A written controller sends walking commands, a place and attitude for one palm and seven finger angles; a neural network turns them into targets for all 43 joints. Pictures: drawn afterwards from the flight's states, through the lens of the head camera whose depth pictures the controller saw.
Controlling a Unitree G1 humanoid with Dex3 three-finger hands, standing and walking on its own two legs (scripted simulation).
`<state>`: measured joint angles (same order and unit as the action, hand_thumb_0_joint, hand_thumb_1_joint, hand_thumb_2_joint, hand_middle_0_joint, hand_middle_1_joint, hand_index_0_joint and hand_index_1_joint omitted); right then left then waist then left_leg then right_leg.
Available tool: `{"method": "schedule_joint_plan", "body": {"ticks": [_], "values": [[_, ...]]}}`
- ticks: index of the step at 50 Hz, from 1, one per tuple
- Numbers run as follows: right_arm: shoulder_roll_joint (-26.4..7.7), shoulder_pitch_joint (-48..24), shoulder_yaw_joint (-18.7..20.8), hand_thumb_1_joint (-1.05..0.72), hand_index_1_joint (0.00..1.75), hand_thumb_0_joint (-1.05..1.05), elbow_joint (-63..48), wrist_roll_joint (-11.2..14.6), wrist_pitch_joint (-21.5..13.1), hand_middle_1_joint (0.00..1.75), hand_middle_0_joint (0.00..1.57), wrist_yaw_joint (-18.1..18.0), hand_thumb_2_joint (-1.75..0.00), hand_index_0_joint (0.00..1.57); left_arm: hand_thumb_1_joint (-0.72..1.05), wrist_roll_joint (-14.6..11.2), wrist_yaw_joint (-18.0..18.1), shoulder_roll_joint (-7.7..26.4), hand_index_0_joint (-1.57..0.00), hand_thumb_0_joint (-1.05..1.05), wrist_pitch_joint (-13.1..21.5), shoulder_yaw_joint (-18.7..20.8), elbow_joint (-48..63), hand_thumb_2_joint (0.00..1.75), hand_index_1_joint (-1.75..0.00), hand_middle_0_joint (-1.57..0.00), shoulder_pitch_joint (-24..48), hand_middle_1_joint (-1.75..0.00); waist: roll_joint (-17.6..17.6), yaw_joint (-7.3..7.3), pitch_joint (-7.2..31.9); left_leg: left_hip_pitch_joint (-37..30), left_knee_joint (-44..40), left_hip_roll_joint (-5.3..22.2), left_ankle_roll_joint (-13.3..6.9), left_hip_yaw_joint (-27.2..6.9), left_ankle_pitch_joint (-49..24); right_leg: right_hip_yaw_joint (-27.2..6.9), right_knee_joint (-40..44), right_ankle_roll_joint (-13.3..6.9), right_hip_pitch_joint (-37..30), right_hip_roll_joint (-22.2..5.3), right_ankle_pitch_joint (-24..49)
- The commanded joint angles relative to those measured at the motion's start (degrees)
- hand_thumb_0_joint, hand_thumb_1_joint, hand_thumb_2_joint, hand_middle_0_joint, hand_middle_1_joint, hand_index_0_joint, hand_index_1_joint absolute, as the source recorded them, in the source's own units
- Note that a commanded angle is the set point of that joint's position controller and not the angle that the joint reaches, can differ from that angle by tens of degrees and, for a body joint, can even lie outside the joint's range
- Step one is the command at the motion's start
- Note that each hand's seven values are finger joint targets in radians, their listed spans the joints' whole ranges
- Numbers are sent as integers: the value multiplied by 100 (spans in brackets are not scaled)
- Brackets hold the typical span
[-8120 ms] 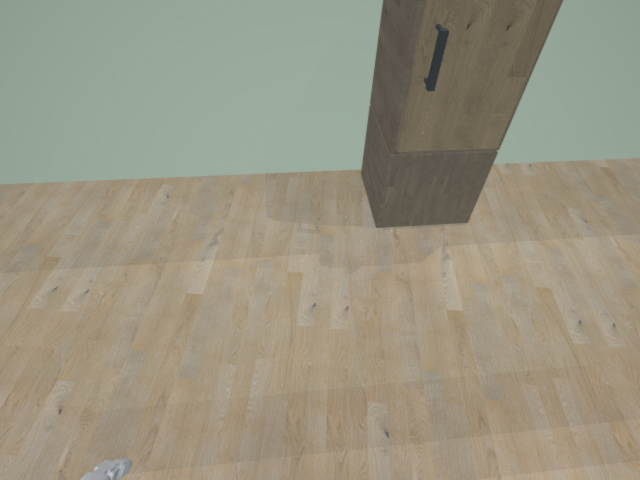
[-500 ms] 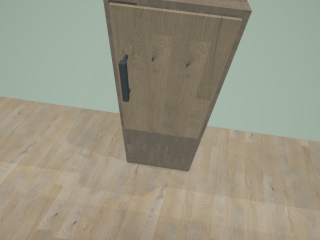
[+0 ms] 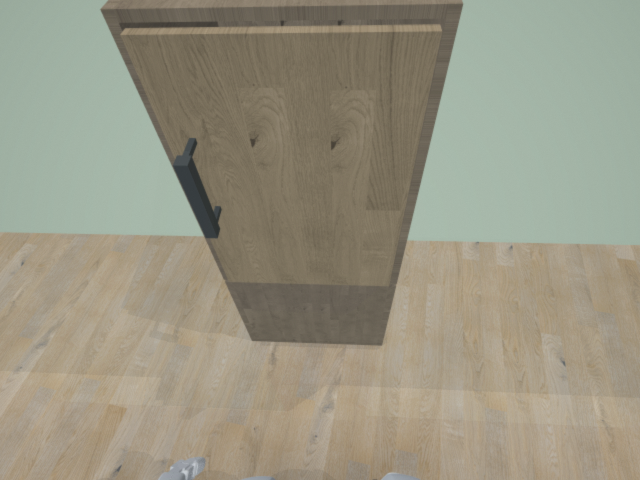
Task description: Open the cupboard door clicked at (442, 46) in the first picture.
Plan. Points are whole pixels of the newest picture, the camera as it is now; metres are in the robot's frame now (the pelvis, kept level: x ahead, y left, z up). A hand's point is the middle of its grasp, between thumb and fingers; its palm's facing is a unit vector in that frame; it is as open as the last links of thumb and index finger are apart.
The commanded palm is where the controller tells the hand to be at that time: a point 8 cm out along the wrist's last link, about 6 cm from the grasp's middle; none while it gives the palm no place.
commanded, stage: come to a stop and stand still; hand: left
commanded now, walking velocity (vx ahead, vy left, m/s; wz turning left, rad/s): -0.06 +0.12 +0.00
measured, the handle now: (202, 191) +0.54 +0.22 +0.01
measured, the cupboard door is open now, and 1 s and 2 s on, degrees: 0 0 0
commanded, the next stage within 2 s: look again from close up in 0.96 s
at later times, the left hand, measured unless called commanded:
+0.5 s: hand out of the picture -0.03 +0.22 -0.17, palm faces +0.02 -0.98 -0.20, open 7.4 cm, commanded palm none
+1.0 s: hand out of the picture +0.00 +0.19 -0.17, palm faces -0.01 -0.98 -0.22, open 7.3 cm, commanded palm none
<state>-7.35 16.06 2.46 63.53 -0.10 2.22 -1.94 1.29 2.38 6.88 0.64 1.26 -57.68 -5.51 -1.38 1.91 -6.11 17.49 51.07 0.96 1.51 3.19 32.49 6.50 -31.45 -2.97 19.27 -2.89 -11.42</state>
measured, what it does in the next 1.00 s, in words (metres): steps on the spot: left foot, then right foot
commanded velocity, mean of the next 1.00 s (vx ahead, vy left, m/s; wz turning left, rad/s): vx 0.03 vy -0.03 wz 0.00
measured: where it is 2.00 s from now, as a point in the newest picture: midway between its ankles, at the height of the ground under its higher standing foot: outside the picture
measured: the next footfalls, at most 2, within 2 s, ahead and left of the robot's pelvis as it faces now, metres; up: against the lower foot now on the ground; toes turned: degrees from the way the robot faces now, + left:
left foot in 0.22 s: +0.00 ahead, +0.16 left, +0.00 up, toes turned +0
right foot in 0.54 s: -0.02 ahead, -0.07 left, +0.00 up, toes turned -4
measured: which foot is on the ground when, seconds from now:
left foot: up 0.00-0.20, down 0.22-1.00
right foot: down 0.00-0.24, up 0.26-0.52, down 0.54-1.00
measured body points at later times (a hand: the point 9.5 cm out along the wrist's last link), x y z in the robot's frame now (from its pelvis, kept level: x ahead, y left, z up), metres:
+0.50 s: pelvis -0.02 +0.04 +0.01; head -0.01 +0.04 +0.46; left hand -0.03 +0.28 -0.15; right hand -0.02 -0.19 -0.15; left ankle -0.04 +0.16 -0.73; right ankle -0.06 -0.07 -0.72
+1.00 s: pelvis -0.02 +0.01 +0.00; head -0.03 +0.01 +0.45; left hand +0.00 +0.24 -0.15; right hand -0.03 -0.21 -0.16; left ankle -0.04 +0.16 -0.73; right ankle -0.06 -0.07 -0.73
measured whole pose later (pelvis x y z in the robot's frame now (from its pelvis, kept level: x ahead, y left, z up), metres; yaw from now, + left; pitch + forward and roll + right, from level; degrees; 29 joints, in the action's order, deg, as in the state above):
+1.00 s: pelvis -0.02 +0.01 +0.00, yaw -2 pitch -1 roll +0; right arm -8.7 16.7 -0.2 63.3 -1.1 -0.6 -1.8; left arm 0.9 2.3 9.0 1.9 -0.2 -62.3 -16.7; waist -0.7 0.4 0.2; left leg 9.5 28.5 3.3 2.4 2.0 17.8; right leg 3.2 -29.2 -2.7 9.4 1.4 -18.8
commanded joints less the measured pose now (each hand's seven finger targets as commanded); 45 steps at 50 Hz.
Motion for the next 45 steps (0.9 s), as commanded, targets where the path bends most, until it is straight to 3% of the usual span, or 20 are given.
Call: {"method": "schedule_joint_plan", "body": {"ticks": [1, 6, 8, 9, 11, 12, 14, 17, 19, 22, 24, 26, 27, 28, 29, 31, 33, 39, 42, 45], "values": [[-286, 446, 139, -90, 30, 0, -298, -5, 35, 30, 20, 36, -90, 20, 90, 42, 106, 1240, -20, 0, -99, 371, 257, 90, -30, -20, -459, -30, 664, -214, 1096, 207, 558, 61, 84, -266, -265, -1255, 1008, -869, -817, -1641, 3342], [-301, 530, 133, -90, 30, 0, -455, -47, -33, 30, 20, 113, -90, 20, 90, 94, 49, 1276, -20, 0, -163, 428, 368, 90, -30, -20, -334, -30, 1150, -184, 966, -215, -794, 61, 43, -79, -794, -1356, 1339, -592, -283, -1325, 388], [-277, 857, 100, -90, 30, 0, -354, -53, -117, 30, 20, 114, -90, 20, 90, 46, 22, 1204, -20, 0, -198, 400, 345, 90, -30, -20, -275, -30, 1149, -28, 968, -1030, -2137, -55, -15, 60, -1509, -1255, 1214, -281, 159, -1023, -782], [-383, 974, 87, -90, 30, 0, -299, -52, -159, 30, 20, 111, -90, 20, 90, 7, -2, 1058, -20, 0, -220, 341, 331, 90, -30, -20, -311, -30, 750, 14, 939, -1399, -2719, 62, -32, -129, -1583, -1060, 854, -45, 478, -761, -1378], [-999, 508, 163, -90, 30, 0, -578, -167, -235, 30, 20, 58, -90, 20, 90, -89, -57, 529, -20, 0, -270, 223, 430, 90, -30, -20, -333, -30, -1401, -41, 167, 19, -4434, 1663, -611, -2306, 84, -336, -569, 428, 737, 118, -1435], [-1064, -12, 115, -90, 30, 0, -741, -190, -237, 30, 20, 41, -90, 20, 90, -54, -86, 601, -20, 0, -251, 237, 390, 90, -30, -20, -323, -30, -1127, -206, -163, 814, -4721, 1843, -880, -2441, 470, -639, -1042, 377, 351, 44, -1143], [-908, -420, 66, -90, 30, 0, -751, -176, -288, 30, 20, 3, -90, 20, 90, 32, -146, 671, -20, 0, -294, 269, 164, 90, -30, -20, -570, -30, -1155, -373, -226, 909, -4670, 1475, -783, -1934, 208, -754, -1695, 365, 183, 47, -917], [-909, -243, 51, -90, 30, 0, -681, -150, -318, 30, 20, -41, -90, 20, 90, 6, -208, 621, -20, 0, -229, 223, -66, 90, -30, -20, -947, -30, -666, -325, -112, -180, -4299, 1232, -791, -1308, -922, -672, -1757, 452, 626, 90, -804], [-884, 80, 59, -90, 30, 0, -557, -130, -333, 30, 20, -62, -90, 20, 90, -6, -220, 618, -20, 0, -171, 172, -75, 90, -30, -20, -850, -30, -430, -154, 30, -933, -4077, 1285, -868, -1240, -1864, -590, -1333, 491, 795, 51, -899], [-962, 396, 94, -90, 30, 0, -361, -152, -323, 30, 20, -81, -90, 20, 90, -70, -188, 537, -20, 0, -113, 109, -73, 90, -30, -20, -715, -30, -714, 42, 346, -1480, -3554, 1425, -984, -1226, -3754, -496, -472, 499, 370, 36, -1303], [-1001, 331, 112, -90, 30, 0, -288, -100, -306, 30, 20, -80, -90, 20, 90, -97, -164, 556, -20, 0, -79, 97, -229, 90, -30, -20, -1085, -30, -595, -95, 620, -1544, -3060, 1306, -862, -1030, -4707, -413, 498, 473, -277, 89, -592], [-823, 416, 84, -90, 30, 0, -222, -20, -335, 30, 20, -70, -90, 20, 90, -85, -111, 729, -20, 0, 11, 113, -471, 90, -30, -20, -1506, -30, -119, -154, 959, -1031, -2496, 865, -405, -608, -4295, -778, 1218, 333, -1411, -227, 1148], [-978, -280, 36, -90, 30, 0, -574, 43, -405, 30, 20, 5, -90, 20, 90, 40, 155, 867, -20, 0, 75, 72, -674, 90, -30, -20, -1964, -30, 398, -429, 360, -566, -1704, 678, -144, -164, -3310, -1134, 1206, 270, -795, -498, 2423], [-546, -22, -49, -90, 30, 0, -781, -25, -338, 30, 20, 60, -90, 20, 90, -12, 103, 998, -20, 0, 139, -20, -428, 90, -30, -20, -1581, -30, 483, -68, 434, -345, -1920, 264, -106, -162, -1323, -1406, 1380, 43, -504, -795, 562], [-365, -1, -87, -90, 30, 0, -592, -118, -295, 30, 20, 116, -90, 20, 90, -1, 50, 938, -20, 0, 210, -2, -384, 90, -30, -20, -1361, -30, 334, -85, 501, -529, -1896, 176, -116, -85, -1439, -1314, 1310, -120, -431, -759, 413], [-450, 345, -107, -90, 30, 0, -504, -117, -343, 30, 20, 115, -90, 20, 90, -40, 59, 796, -20, 0, 304, -13, -381, 90, -30, -20, -1469, -30, 753, 15, 962, -461, -1960, 215, -185, -196, -1947, -1317, 1013, -205, -1026, -595, 1471], [-467, 366, -125, -90, 30, 0, -445, -79, -407, 30, 20, 75, -90, 20, 90, -64, 59, 765, -20, 0, 314, -27, -378, 90, -30, -20, -1525, -30, 409, -32, 1164, -654, -2164, 318, -205, -235, -2546, -1148, 662, -137, -1263, -526, 2345], [-410, 366, -167, -90, 30, 0, -337, -69, -379, 30, 20, 6, -90, 20, 90, -52, 51, 732, -20, 0, 235, -29, -398, 90, -30, -20, -1563, -30, 277, -116, 310, -507, -2392, 426, -208, -223, -2656, -983, 652, -11, -859, -378, 2065], [-446, 399, -179, -90, 30, 0, -281, -72, -359, 30, 20, 4, -90, 20, 90, -56, 40, 814, -20, 0, 207, -13, -372, 90, -30, -20, -1562, -30, 450, -119, 172, -490, -2449, 395, -189, -214, -2446, -1032, 795, -6, -778, -379, 1620], [-471, 414, -200, -90, 30, 0, -217, -80, -368, 30, 20, 8, -90, 20, 90, -59, 31, 844, -20, 0, 188, -9, -318, 90, -30, -20, -1502, -30, 207, -139, 132, -520, -2552, 408, -198, -256, -2535, -1005, 836, 1, -760, -333, 1280]]}}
